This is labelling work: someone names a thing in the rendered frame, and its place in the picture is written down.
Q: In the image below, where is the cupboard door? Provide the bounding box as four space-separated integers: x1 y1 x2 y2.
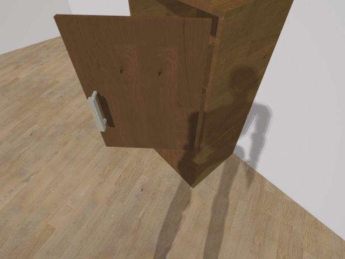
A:
53 14 212 150

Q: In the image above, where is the handle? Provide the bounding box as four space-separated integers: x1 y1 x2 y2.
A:
87 91 107 132

